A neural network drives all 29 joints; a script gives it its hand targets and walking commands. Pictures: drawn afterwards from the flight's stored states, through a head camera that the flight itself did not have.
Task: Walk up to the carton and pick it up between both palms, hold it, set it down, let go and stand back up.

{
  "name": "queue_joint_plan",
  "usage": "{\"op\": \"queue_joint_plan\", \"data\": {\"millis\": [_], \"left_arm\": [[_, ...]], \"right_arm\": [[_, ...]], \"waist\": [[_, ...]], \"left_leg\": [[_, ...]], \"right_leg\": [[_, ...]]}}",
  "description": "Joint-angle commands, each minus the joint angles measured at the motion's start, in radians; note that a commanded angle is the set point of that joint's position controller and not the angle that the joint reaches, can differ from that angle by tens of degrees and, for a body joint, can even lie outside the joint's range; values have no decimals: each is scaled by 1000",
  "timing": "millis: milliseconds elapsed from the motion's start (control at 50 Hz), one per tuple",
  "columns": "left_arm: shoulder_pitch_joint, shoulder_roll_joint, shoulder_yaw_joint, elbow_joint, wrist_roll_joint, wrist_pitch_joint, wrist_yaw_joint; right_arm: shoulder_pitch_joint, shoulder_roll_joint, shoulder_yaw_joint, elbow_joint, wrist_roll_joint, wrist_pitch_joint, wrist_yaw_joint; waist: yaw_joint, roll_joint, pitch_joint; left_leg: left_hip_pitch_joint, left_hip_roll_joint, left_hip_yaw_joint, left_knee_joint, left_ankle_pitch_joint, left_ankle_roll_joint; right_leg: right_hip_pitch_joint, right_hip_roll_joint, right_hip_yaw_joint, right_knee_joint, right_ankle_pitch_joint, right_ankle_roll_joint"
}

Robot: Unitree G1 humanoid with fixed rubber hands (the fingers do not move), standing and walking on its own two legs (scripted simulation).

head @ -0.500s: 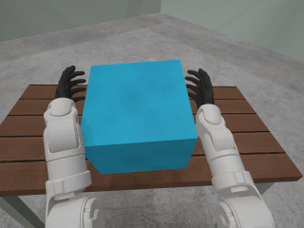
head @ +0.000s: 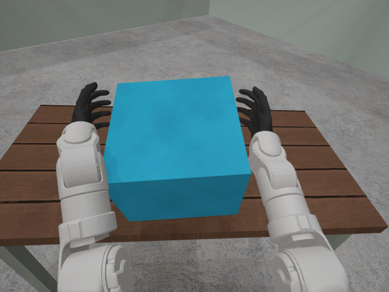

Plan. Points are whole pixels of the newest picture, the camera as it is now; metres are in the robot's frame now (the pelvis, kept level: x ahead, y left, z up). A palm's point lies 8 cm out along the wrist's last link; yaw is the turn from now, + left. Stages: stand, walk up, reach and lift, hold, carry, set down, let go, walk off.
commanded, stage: hold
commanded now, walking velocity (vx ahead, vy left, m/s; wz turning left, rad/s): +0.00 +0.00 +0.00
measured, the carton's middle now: (178, 150) +0.39 +0.00 +0.11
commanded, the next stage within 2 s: none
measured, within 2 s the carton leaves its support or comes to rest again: neither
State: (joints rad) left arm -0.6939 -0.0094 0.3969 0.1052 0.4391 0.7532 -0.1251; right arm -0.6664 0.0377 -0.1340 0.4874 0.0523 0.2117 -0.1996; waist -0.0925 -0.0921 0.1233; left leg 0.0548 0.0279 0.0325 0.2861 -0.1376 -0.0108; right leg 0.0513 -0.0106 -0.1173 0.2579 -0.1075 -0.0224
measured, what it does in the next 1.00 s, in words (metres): stands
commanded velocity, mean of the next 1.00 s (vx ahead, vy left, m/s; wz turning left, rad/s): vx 0.00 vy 0.00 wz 0.00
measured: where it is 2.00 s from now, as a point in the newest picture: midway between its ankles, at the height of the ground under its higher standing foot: outside the picture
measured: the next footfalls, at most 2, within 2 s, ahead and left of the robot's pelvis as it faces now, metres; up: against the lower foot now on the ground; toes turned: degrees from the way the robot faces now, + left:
none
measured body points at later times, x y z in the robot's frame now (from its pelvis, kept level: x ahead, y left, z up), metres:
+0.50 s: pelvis +0.01 +0.00 +0.00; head -0.03 +0.04 +0.45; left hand +0.38 +0.18 +0.20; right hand +0.37 -0.16 +0.20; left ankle +0.03 +0.12 -0.75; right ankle +0.04 -0.10 -0.75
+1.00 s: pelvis +0.00 +0.00 +0.00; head -0.03 +0.03 +0.45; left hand +0.38 +0.18 +0.20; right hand +0.37 -0.16 +0.20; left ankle +0.03 +0.12 -0.75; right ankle +0.04 -0.10 -0.75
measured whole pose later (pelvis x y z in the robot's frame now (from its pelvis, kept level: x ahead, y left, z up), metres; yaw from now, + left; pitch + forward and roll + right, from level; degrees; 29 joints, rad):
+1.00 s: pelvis +0.00 +0.00 +0.00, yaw +0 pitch -12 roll +0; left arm -0.66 -0.01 0.38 0.06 0.42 0.76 -0.11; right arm -0.65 0.03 -0.11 0.45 0.08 0.21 -0.21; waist -0.10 -0.09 0.11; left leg 0.06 0.03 0.03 0.29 -0.14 -0.01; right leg 0.06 -0.01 -0.12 0.25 -0.11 -0.02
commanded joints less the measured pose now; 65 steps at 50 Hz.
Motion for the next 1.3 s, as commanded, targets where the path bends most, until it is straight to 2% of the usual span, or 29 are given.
{"op": "queue_joint_plan", "data": {"millis": [0, 40, 60, 100, 140, 160, 220, 240, 300, 360, 420, 480, 540, 560, 580, 640, 680, 720, 780, 820, 840, 880, 940, 1000, 1020, 1100, 1120, 1180, 1280], "left_arm": [[-503, -402, -438, -75, -178, -54, -123], [-449, -401, -460, -107, -190, -47, -117], [-432, -385, -433, -76, -169, -38, -120], [-463, -390, -431, -84, -168, -33, -121], [-444, -405, -425, -64, -167, -27, -125], [-445, -400, -442, -94, -171, -30, -123], [-443, -403, -473, -131, -193, -32, -114], [-440, -407, -478, -127, -190, -29, -115], [-411, -398, -470, -124, -180, -19, -115], [-416, -401, -495, -224, -199, -18, -111], [-399, -398, -469, -132, -174, -2, -122], [-432, -387, -452, -177, -167, -11, -123], [-463, -417, -490, -170, -192, -21, -116], [-477, -408, -489, -198, -199, -30, -113], [-448, -406, -470, -123, -186, -21, -116], [-458, -377, -416, -48, -150, -17, -121], [-462, -385, -407, -54, -149, -15, -124], [-477, -377, -387, -47, -152, -20, -128], [-464, -386, -386, -47, -144, -26, -136], [-489, -380, -388, -60, -161, -35, -140], [-497, -384, -402, -67, -163, -39, -140], [-494, -388, -397, -49, -153, -42, -131], [-474, -403, -443, -100, -175, -38, -122], [-445, -390, -442, -114, -175, -34, -120], [-440, -378, -415, -74, -154, -24, -122], [-436, -387, -433, -89, -168, -21, -143], [-459, -397, -430, -92, -162, -27, -136], [-479, -415, -453, -108, -178, -35, -126], [-446, -395, -422, -59, -151, -19, -122]], "right_arm": [[-660, 373, 363, -246, 72, -59, 146], [-644, 359, 396, -289, 112, -54, 139], [-635, 363, 403, -251, 107, -37, 138], [-631, 351, 389, -224, 101, -34, 138], [-639, 350, 383, -255, 91, -37, 143], [-604, 343, 375, -265, 89, -39, 142], [-628, 331, 407, -297, 126, -43, 140], [-606, 339, 405, -275, 124, -37, 138], [-582, 327, 416, -276, 137, -22, 138], [-562, 336, 427, -299, 146, -28, 143], [-558, 312, 391, -257, 124, -17, 147], [-580, 331, 397, -299, 111, -21, 146], [-632, 335, 397, -339, 120, -42, 144], [-644, 359, 411, -343, 119, -43, 147], [-645, 348, 402, -320, 111, -37, 140], [-640, 352, 372, -240, 69, -26, 147], [-616, 348, 367, -217, 68, -26, 153], [-637, 347, 359, -229, 73, -30, 154], [-643, 357, 359, -232, 73, -43, 140], [-679, 370, 382, -267, 87, -42, 132], [-643, 372, 368, -253, 72, -43, 130], [-672, 373, 373, -233, 82, -41, 139], [-612, 352, 369, -236, 95, -44, 145], [-619, 355, 398, -283, 110, -44, 138], [-637, 340, 400, -260, 113, -32, 137], [-581, 348, 386, -244, 88, -18, 133], [-611, 343, 382, -250, 98, -25, 142], [-604, 344, 368, -258, 92, -41, 148], [-599, 319, 362, -211, 85, -36, 156]], "waist": [[-20, 95, -405], [-30, 135, -440], [-1, 88, -360], [-26, 103, -345], [-11, 68, -330], [-37, 94, -363], [-23, 121, -406], [-44, 128, -388], [-14, 136, -340], [-25, 145, -405], [-46, 130, -293], [-22, 108, -317], [-43, 138, -394], [-14, 117, -419], [-30, 95, -393], [-2, 48, -271], [-11, 70, -291], [4, 79, -336], [-30, 62, -347], [-2, 62, -378], [-37, 78, -380], [-6, 87, -355], [-32, 142, -406], [-24, 99, -419], [4, 99, -351], [-46, 69, -308], [-21, 109, -310], [-39, 135, -342], [-9, 121, -287]], "left_leg": [[11, -54, 58, -31, 154, 15], [40, -54, 54, -6, 236, 7], [8, -55, 52, -19, 209, 15], [-5, -51, 51, -29, 165, 12], [-32, -51, 54, -47, 115, 21], [-10, -51, 58, -42, 142, 15], [57, -49, 44, 2, 287, -5], [54, -41, 40, -2, 280, -4], [46, -46, 43, -3, 289, -2], [83, -39, 39, 9, 364, -18], [28, -36, 46, -17, 264, -11], [-25, -45, 54, -50, 145, 8], [23, -45, 51, -27, 185, -1], [32, -51, 48, -18, 219, 0], [23, -52, 49, -22, 196, 11], [-58, -53, 63, -72, 15, 33], [-65, -48, 64, -81, -16, 35], [-60, -59, 71, -72, 25, 35], [-17, -53, 66, -51, 86, 35], [-23, -65, 69, -46, 85, 36], [-32, -63, 67, -47, 89, 26], [-24, -53, 64, -47, 63, 24], [30, -43, 53, -21, 192, 3], [33, -48, 44, -12, 243, 9], [2, -50, 56, -16, 185, 13], [-20, -56, 60, -45, 120, 20], [-30, -52, 57, -47, 111, 11], [1, -40, 42, -37, 152, 1], [-35, -46, 56, -56, 106, 12]], "right_leg": [[147, 41, -14, -21, 88, 48], [168, 40, -2, -14, 158, 45], [150, 46, -3, -21, 121, 49], [146, 44, -12, -20, 80, 39], [137, 45, -15, -30, 40, 33], [149, 38, -15, -23, 77, 35], [127, 52, -12, -18, 131, 37], [129, 54, -15, -20, 129, 35], [122, 49, 0, -21, 144, 37], [138, 66, -12, -16, 151, 33], [123, 56, -13, -33, 77, 22], [160, 43, -9, -26, 63, 25], [152, 43, -5, -22, 91, 22], [149, 48, -8, -13, 105, 30], [160, 42, -1, -22, 112, 33], [122, 33, -5, -38, -22, 33], [113, 26, -6, -39, -38, 34], [124, 27, -5, -27, 8, 38], [151, 28, -1, -26, 87, 41], [156, 28, 9, -19, 107, 56], [170, 27, -1, -18, 93, 48], [128, 27, -3, -23, 47, 49], [127, 42, -12, -19, 82, 36], [158, 39, -4, -12, 163, 43], [145, 30, 5, -18, 127, 45], [168, 34, 0, -25, 80, 40], [143, 32, -1, -25, 47, 29], [116, 44, -14, -22, 40, 26], [127, 36, -7, -35, 1, 25]]}}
